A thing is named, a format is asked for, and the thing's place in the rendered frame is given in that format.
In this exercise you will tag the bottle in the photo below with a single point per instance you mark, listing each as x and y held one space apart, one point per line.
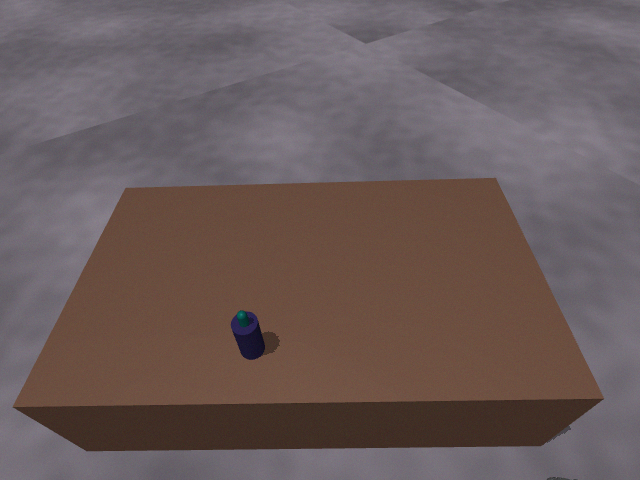
247 332

